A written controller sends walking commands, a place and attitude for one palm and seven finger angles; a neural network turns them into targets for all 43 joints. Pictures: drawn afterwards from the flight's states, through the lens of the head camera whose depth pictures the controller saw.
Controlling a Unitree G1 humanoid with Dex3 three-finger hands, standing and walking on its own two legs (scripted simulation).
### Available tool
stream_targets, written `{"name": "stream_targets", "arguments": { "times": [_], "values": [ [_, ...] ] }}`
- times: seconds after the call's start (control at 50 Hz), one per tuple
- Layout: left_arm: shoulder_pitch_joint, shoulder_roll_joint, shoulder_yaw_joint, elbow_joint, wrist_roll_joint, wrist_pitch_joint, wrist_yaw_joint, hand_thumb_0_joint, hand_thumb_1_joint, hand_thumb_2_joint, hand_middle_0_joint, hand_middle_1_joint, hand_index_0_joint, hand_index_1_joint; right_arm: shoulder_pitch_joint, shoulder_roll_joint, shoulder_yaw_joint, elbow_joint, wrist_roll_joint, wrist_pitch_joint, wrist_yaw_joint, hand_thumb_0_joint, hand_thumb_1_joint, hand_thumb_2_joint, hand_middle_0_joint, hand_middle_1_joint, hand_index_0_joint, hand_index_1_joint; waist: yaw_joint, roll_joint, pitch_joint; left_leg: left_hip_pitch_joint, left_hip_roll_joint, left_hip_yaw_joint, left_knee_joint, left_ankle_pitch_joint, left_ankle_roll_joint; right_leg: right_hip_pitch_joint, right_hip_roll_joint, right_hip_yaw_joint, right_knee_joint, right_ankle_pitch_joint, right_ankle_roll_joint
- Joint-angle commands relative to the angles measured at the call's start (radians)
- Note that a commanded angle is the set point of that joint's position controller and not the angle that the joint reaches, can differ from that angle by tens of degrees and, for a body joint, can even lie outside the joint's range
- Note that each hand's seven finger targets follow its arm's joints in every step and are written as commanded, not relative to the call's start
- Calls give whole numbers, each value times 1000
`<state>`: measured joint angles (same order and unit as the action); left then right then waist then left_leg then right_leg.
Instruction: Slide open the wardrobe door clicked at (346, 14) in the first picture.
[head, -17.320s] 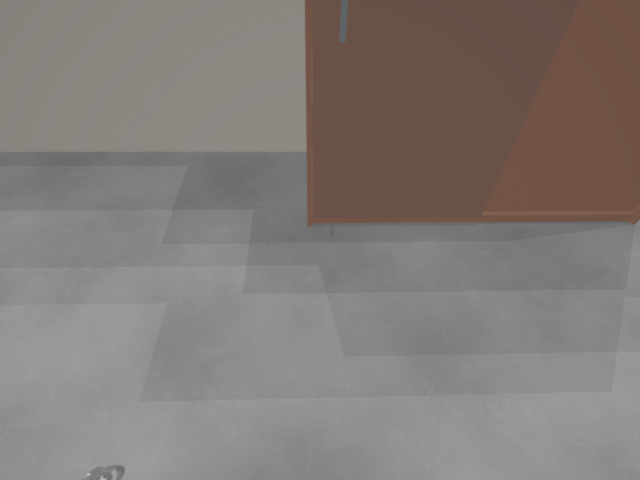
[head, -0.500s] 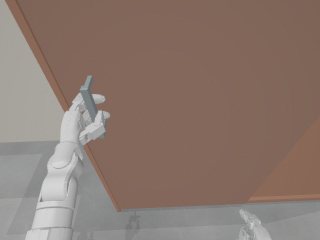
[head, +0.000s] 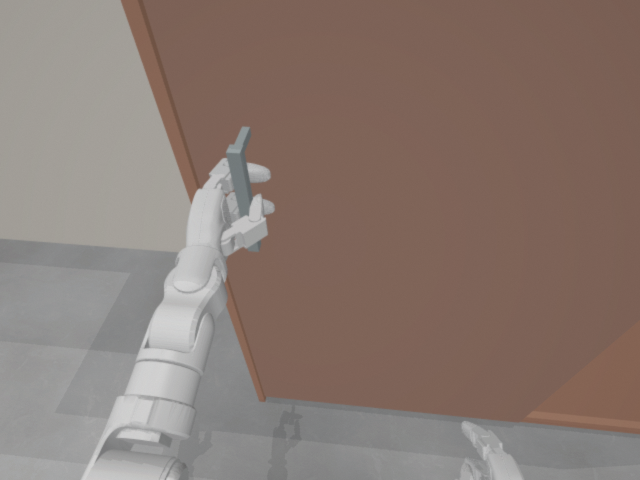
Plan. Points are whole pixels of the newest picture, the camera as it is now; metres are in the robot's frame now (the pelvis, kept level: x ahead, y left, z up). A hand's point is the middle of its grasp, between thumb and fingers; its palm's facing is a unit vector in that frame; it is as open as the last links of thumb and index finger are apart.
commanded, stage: tug the door sideways, standing still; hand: left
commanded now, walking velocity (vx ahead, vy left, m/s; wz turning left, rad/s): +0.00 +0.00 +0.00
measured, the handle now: (249, 194) +0.43 +0.15 +0.13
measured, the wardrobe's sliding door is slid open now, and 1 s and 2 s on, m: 0.00 0.05 0.28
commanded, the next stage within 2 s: step sideways, sliding the door along in 0.36 s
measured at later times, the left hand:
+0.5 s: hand (282, 225) +0.38 +0.10 +0.14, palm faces +0.06 -1.00 -0.05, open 5.6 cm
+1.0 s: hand (310, 222) +0.39 +0.06 +0.13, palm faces +0.21 -0.98 -0.06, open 5.7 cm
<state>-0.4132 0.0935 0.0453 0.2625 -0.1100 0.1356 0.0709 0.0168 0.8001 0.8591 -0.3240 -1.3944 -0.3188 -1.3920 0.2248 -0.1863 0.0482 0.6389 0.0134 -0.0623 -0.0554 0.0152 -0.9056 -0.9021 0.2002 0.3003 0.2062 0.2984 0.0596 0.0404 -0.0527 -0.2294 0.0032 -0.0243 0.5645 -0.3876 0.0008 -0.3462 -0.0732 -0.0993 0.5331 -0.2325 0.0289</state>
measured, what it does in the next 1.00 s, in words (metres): steps on the spot: left foot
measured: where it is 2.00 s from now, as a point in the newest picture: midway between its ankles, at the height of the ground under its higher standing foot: outside the picture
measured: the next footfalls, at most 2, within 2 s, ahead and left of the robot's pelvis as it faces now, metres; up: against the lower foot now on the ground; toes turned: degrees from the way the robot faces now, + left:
left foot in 0.98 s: +0.05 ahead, +0.04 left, +0.00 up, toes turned +9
right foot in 1.32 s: +0.11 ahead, -0.39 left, +0.00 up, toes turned -4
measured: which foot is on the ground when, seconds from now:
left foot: down 0.00-0.78, up 0.80-0.96, down 0.98-1.00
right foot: down 0.00-0.98, up 1.00-1.00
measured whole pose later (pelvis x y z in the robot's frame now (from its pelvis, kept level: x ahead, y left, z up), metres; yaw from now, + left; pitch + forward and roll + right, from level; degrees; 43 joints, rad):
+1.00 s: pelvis +0.00 -0.09 -0.01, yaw +1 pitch +0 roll +1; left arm -0.44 0.16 0.06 0.19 -0.09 -0.07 0.16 0.01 0.82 0.87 -0.45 -1.40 -0.25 -1.40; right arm 0.13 -0.24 -0.01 0.62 0.01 -0.02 -0.10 0.02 -0.91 -0.90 0.20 0.30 0.20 0.30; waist 0.07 0.01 0.15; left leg -0.31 0.06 0.12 0.59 -0.24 0.01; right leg -0.35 0.03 -0.13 0.73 -0.36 -0.06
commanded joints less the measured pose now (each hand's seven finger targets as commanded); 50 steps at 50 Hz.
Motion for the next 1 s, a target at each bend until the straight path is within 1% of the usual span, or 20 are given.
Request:
{"name": "stream_targets", "arguments": {
  "times": [0.0, 0.42, 0.44, 0.46, 0.48, 0.5, 0.56, 0.6, 0.64, 0.68, 0.7, 0.72, 0.74, 0.76, 0.8, 0.88, 0.92, 0.94, 0.96, 0.98],
  "values": [
    [-542, -151, -249, -254, -3, -113, -79, 0, 900, 900, -450, -1400, -450, -1400, -43, -118, -47, -117, 1, -63, -6, 0, -900, -900, 200, 300, 200, 300, -114, 38, -297, 116, 27, -27, -43, 594, -56, 94, 60, 1, 21, 312, -58],
    [-659, -158, -240, -81, -17, -204, -68, 0, 900, 900, -450, -1400, -450, -1400, -16, -132, -49, -79, 7, -122, 3, 0, -900, -900, 200, 300, 200, 300, -123, -53, -277, 22, 2, -13, -66, 339, -14, 105, 59, 11, 9, 234, -58],
    [-712, -128, -219, -62, -15, -204, -62, 0, 900, 900, -450, -1400, -450, -1400, -15, -135, -48, -70, 10, -121, -1, 0, -900, -900, 200, 300, 200, 300, -136, -52, -259, 12, -1, -11, -65, 306, -10, 89, 59, 15, 1, 216, -55],
    [-728, 433, 171, -40, 50, -277, 14, 0, 900, 900, -450, -1400, -450, -1400, -24, -177, -53, -78, 14, -96, -32, 0, -900, -900, 200, 300, 200, 300, -75, -79, -200, -96, 56, 3, -133, 156, 36, 186, 4, 78, -24, 132, -39],
    [-613, 198, -9, -4, 49, -288, 2, 0, 900, 900, -450, -1400, -450, -1400, -53, -147, -53, -66, 13, -69, -38, 0, -900, -900, 200, 300, 200, 300, -80, -155, -169, -111, 56, 3, -136, 90, 40, 204, 0, 69, -29, 95, -29],
    [-578, 151, -53, -42, 40, -299, -6, 0, 900, 900, -450, -1400, -450, -1400, -75, -141, -58, -87, 16, -61, -47, 0, -900, -900, 200, 300, 200, 300, -81, -111, -183, -67, 82, 2, -129, 56, 48, 182, -7, 69, -17, 37, -35],
    [-556, 171, -49, -64, 38, -305, 6, 0, 900, 900, -450, -1400, -450, -1400, -88, -153, -62, -100, 16, -34, -68, 0, -900, -900, 200, 300, 200, 300, -92, 72, -176, 45, 196, -130, -168, -18, 110, 15, 46, 34, 154, -46, -36],
    [-579, 169, -56, -107, 33, -302, 6, 0, 900, 900, -450, -1400, -450, -1400, -95, -144, -65, -103, 5, -15, -73, 0, -900, -900, 200, 300, 200, 300, -99, 166, -134, 130, 301, -238, -173, 127, 173, -118, 73, 34, 281, -112, -37],
    [-575, 154, -73, -135, 29, -292, 4, 0, 900, 900, -450, -1400, -450, -1400, -98, -142, -70, -102, 2, -4, -67, 0, -900, -900, 200, 300, 200, 300, -102, 153, -93, 203, 345, -248, -118, 341, 191, -171, 70, 51, 264, -190, -49],
    [-548, 152, -76, -156, 28, -285, 2, 0, 900, 900, -450, -1400, -450, -1400, -110, -150, -75, -107, 3, 0, -60, 0, -900, -900, 200, 300, 200, 300, -91, 139, -104, 172, 320, -156, -15, 493, 152, -45, 69, 55, 145, -77, -65],
    [-531, 140, -92, -180, 33, -283, -2, 0, 900, 900, -450, -1400, -450, -1400, -120, -151, -77, -113, 5, 1, -56, 0, -900, -900, 200, 300, 200, 300, -80, 105, -135, 75, 265, -66, 69, 507, 110, 127, 54, 71, 46, 71, -80],
    [-521, 157, -83, -199, 45, -280, -1, 0, 900, 900, -450, -1400, -450, -1400, -118, -140, -81, -117, 14, 3, -54, 0, -900, -900, 200, 300, 200, 300, -77, -33, -186, -14, 166, 61, 238, 423, 53, 270, -28, 161, -39, 279, -120],
    [-502, 185, -65, -211, 50, -275, 0, 0, 900, 900, -450, -1400, -450, -1400, -119, -132, -93, -131, 21, 3, -51, 0, -900, -900, 200, 300, 200, 300, -73, -272, -215, -192, 19, 107, 437, 83, -6, 400, -177, 403, -100, 499, -205],
    [-445, 192, -40, -191, 49, -260, 3, 0, 900, 900, -450, -1400, -450, -1400, -154, -142, -101, -135, 25, -3, -49, 0, -900, -900, 200, 300, 200, 300, -45, -316, -180, -311, -25, 37, 594, -214, -13, 424, -251, 494, -127, 687, -239],
    [-485, 109, -102, -286, 56, -279, -4, 0, 900, 900, -450, -1400, -450, -1400, -160, -97, -70, -128, 2, -11, -50, 0, -900, -900, 200, 300, 200, 300, -50, -193, -157, -326, 24, 7, 549, -190, -9, 441, -228, 351, -43, 832, -236],
    [-468, 74, -123, -358, 66, -306, 5, 0, 900, 900, -450, -1400, -450, -1400, -159, -86, -61, -137, -14, 0, -59, 0, -900, -900, 200, 300, 200, 300, -58, -187, -236, -114, 37, 119, 146, 17, -19, 383, -147, 194, -1, 772, -190],
    [-485, 45, -172, -420, 60, -328, 6, 0, 900, 900, -450, -1400, -450, -1400, -134, -102, -73, -132, -14, -1, -62, 0, -900, -900, 200, 300, 200, 300, -85, -120, -298, 185, 109, 112, -120, 288, 4, 195, -102, 140, 116, 575, -117],
    [-482, 38, -185, -451, 49, -339, 8, 0, 900, 900, -450, -1400, -450, -1400, -132, -138, -92, -144, -12, -6, -56, 0, -900, -900, 200, 300, 200, 300, -95, 16, -331, 402, 311, -109, -168, 548, 95, -38, -29, 105, 279, 295, -38],
    [-480, 1, -217, -457, 31, -341, 6, 0, 900, 900, -450, -1400, -450, -1400, -138, -164, -105, -156, 1, 1, -39, 0, -900, -900, 200, 300, 200, 300, -83, 211, -355, 558, 560, -384, -144, 888, 223, -252, 42, 138, 521, -246, 2],
    [-506, 16, -169, -427, 37, -336, 10, 0, 900, 900, -450, -1400, -450, -1400, -178, -154, -111, -160, 8, 7, -13, 0, -900, -900, 200, 300, 200, 300, -69, 104, -332, 537, 606, -383, -117, 890, 259, -288, 41, 220, 680, -296, -32]
  ]
}}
